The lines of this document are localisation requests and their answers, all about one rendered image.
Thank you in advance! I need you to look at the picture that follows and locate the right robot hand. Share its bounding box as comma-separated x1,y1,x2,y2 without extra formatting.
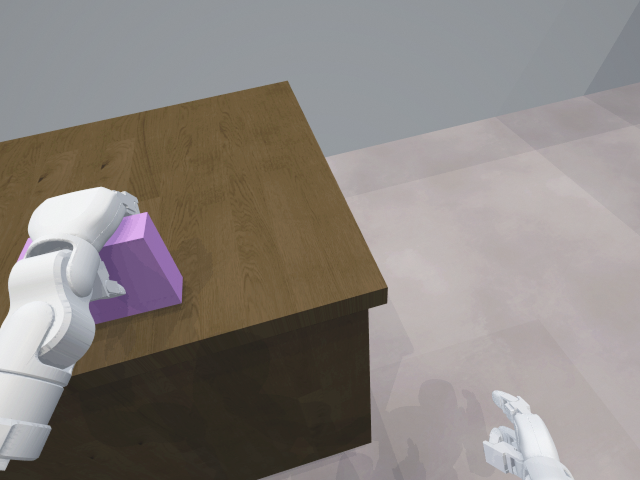
483,390,560,479

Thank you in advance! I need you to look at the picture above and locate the sponge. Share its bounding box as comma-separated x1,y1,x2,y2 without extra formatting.
16,212,183,324

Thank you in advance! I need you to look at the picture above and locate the robot left forearm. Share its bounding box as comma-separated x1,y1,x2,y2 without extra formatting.
0,233,100,471

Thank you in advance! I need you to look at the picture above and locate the left robot hand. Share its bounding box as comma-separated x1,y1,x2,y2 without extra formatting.
28,187,140,302

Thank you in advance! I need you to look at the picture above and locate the table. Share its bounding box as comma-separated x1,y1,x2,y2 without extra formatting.
0,81,388,480

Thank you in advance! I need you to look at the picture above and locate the robot right forearm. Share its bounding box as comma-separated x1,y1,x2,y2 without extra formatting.
522,456,574,480

